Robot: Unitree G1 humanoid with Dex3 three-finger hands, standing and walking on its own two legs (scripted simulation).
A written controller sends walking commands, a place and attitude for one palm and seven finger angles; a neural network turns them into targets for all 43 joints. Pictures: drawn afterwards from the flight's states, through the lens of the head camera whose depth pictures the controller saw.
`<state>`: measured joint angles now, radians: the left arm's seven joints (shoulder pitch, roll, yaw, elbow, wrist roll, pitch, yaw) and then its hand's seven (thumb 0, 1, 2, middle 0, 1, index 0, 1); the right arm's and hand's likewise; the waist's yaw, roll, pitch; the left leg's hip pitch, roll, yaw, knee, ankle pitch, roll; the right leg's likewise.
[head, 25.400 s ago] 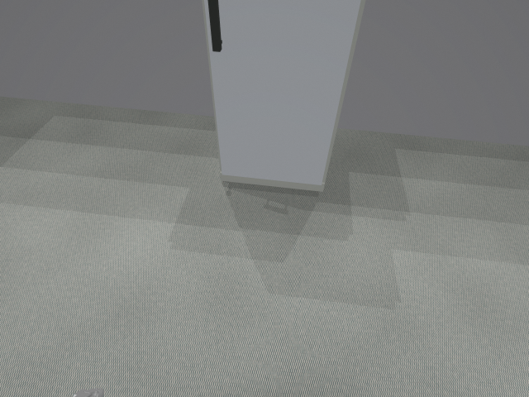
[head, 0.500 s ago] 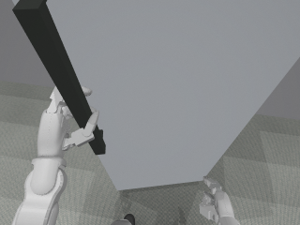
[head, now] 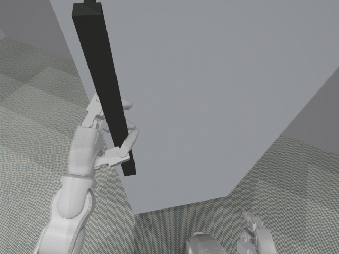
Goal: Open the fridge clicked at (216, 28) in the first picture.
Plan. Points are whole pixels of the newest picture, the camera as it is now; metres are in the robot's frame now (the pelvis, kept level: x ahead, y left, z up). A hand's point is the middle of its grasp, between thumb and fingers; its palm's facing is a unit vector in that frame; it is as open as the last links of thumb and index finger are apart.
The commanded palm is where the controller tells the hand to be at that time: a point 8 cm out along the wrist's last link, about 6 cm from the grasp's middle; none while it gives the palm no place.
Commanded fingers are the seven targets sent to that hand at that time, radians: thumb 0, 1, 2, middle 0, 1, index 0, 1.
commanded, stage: walk backward, drawing the door open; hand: left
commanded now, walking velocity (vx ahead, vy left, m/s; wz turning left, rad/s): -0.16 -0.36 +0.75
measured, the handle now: (117, 113) +0.33 +0.11 +0.18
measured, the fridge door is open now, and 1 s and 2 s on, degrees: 36 71 79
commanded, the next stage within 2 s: stop walking and hold the door back in 1.18 s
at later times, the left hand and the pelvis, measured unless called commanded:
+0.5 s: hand (174, 234) +0.14 +0.01 +0.15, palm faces +0.26 -0.95 -0.16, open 7.5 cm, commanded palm +0.10 +0.05 +0.15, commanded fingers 0.00 0.90 0.90 -0.45 -1.40 -0.45 -1.40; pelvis -0.08 -0.18 -0.02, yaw +23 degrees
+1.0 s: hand out of the picture +0.06 -0.10 +0.15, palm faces +0.69 -0.70 -0.17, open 7.3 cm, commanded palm +0.00 -0.08 +0.16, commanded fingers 0.00 0.90 0.90 -0.45 -1.40 -0.45 -1.40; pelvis -0.05 -0.38 -0.03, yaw +43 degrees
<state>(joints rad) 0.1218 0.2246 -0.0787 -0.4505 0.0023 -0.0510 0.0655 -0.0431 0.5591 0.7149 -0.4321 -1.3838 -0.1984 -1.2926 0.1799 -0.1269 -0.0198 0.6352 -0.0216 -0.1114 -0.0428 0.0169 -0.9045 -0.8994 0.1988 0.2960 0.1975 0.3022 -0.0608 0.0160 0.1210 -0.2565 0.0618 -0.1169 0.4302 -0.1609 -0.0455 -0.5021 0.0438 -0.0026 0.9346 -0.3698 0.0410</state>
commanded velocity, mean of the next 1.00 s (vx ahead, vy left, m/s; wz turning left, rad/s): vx -0.17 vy -0.34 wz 0.73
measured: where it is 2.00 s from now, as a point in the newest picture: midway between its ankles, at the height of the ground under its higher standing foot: outside the picture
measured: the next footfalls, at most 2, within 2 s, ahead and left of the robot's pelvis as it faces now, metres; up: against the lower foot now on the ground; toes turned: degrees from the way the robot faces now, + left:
right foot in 0.14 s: +0.01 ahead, -0.20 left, +0.00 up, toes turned +8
left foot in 0.44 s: -0.08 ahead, -0.06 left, +0.00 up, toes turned +28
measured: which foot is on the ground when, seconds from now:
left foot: down 0.00-0.16, up 0.18-0.42, down 0.44-0.76, up 0.78-0.96, down 0.98-1.00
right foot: up 0.00-0.12, down 0.14-0.44, up 0.46-0.74, down 0.76-0.98, up 1.00-1.00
